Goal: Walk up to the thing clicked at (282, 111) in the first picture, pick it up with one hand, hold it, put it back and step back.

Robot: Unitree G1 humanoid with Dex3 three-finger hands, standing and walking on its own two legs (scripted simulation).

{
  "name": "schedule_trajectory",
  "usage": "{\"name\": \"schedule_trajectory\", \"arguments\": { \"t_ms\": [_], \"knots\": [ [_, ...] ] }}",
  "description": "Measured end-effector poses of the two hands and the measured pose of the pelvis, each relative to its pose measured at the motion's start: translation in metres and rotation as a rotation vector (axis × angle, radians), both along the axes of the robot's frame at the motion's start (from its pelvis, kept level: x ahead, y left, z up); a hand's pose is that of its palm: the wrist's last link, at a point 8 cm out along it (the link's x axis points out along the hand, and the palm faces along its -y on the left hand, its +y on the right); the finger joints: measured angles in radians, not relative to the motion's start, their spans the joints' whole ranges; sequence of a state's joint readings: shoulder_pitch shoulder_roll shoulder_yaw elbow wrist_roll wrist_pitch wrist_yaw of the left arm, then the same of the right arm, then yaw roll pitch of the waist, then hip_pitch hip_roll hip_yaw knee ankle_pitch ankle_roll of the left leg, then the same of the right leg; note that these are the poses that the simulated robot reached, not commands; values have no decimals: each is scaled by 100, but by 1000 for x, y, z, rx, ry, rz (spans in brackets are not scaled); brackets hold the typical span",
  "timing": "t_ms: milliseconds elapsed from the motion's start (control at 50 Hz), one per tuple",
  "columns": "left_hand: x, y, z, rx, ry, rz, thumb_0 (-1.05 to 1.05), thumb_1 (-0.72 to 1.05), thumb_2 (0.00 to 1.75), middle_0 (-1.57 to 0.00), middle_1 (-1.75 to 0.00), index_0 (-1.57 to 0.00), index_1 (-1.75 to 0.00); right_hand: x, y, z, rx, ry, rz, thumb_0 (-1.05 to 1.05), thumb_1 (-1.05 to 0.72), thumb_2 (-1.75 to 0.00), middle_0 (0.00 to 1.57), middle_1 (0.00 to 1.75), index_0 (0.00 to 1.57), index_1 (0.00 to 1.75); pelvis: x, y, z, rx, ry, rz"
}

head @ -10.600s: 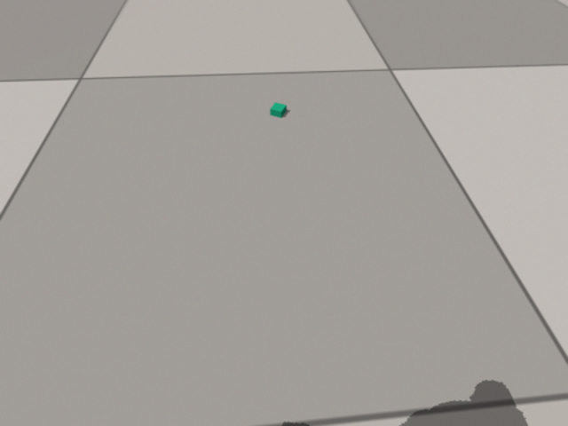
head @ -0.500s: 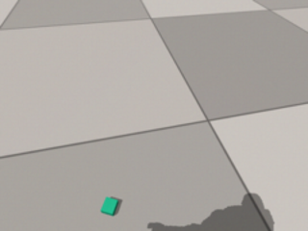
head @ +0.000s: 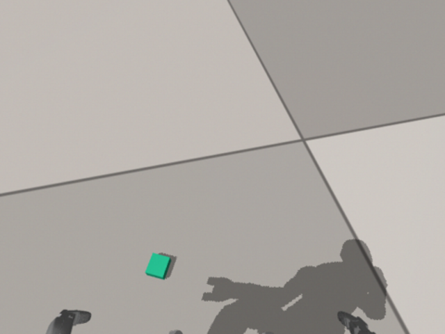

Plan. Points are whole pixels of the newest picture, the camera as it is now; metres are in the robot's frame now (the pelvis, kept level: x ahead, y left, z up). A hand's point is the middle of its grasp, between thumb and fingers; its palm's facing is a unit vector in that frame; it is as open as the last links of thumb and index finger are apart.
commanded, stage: rise first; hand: left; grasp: from above
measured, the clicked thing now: (158, 266) +0.44 +0.24 -0.72
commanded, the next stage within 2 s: none
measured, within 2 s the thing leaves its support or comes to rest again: neither
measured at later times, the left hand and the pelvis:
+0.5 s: hand out of the picture +0.14 +0.27 -0.23, palm faces -0.11 -0.76 -0.65, open 13.5 cm; pelvis -0.01 +0.00 -0.07, yaw +0 degrees
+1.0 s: hand (126, 283) +0.31 +0.28 -0.42, palm faces -0.03 -0.44 -0.90, open 13.7 cm; pelvis -0.08 -0.01 -0.27, yaw -4 degrees
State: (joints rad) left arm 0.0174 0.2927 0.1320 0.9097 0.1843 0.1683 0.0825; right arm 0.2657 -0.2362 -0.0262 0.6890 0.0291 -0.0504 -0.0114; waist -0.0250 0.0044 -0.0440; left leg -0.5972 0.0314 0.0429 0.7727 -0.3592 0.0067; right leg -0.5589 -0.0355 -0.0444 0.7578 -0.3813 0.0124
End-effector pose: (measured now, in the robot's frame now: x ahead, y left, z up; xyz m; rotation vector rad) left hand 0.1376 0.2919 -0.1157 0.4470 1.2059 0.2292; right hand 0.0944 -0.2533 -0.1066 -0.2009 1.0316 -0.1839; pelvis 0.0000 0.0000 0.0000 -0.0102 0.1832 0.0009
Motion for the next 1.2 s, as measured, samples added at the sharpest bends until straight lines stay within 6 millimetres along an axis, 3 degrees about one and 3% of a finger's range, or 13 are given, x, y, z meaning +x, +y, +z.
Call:
{"name": "schedule_trajectory", "arguments": {
  "t_ms": [160, 400, 500, 580, 740, 920, 1080, 1200],
  "knots": [
    [-3, 3, -21, 69, 0, 17, 0, -40, 89, -20, -95, -19, -97, 32, 1, -12, -39, -82, 50, 1, -91, -90, 20, 30, 21, 30, -1, 1, -22, -5, 54, 2],
    [-1, 2, -42, 154, 45, 37, 0, -42, 88, -21, -94, -20, -95, 59, 8, -32, -59, -129, 76, 1, -91, -90, 20, 30, 21, 30, -1, -2, -45, -15, 118, 8],
    [6, 7, -67, 246, 81, 1, 0, -42, 88, -20, -94, -19, -96, 60, 7, -54, -67, -125, 107, 1, -92, -90, 20, 30, 21, 30, -7, -4, -65, -16, 169, 12],
    [23, 13, -97, 353, 95, -17, -1, -43, 90, -18, -95, -18, -96, 55, 2, -86, -78, -100, 137, 1, -92, -90, 20, 30, 21, 30, -16, -7, -94, -17, 236, 13],
    [85, 4, -163, 558, 70, -10, -1, -47, 96, -13, -99, -12, -101, 19, -11, -170, -79, 14, 175, 1, -91, -90, 20, 30, 21, 30, -42, -12, -163, -27, 366, 3],
    [156, -9, -221, 631, 8, 101, 0, -50, 101, -11, -104, -9, -107, -54, -22, -254, -36, 164, 182, 1, -91, -90, 20, 30, 21, 30, -74, -15, -242, -34, 431, -27],
    [168, -4, -279, 651, 81, 93, 0, -46, 98, -15, -100, -13, -103, -118, -18, -319, 43, 304, 113, 1, -91, -90, 20, 30, 21, 30, -90, -7, -302, -47, 460, -58],
    [183, -3, -321, 596, 64, 132, 0, -44, 97, -16, -99, -14, -101, -151, -12, -351, 85, 377, 73, 1, -91, -90, 20, 30, 20, 30, -95, 0, -336, -53, 464, -67]
  ]
}}
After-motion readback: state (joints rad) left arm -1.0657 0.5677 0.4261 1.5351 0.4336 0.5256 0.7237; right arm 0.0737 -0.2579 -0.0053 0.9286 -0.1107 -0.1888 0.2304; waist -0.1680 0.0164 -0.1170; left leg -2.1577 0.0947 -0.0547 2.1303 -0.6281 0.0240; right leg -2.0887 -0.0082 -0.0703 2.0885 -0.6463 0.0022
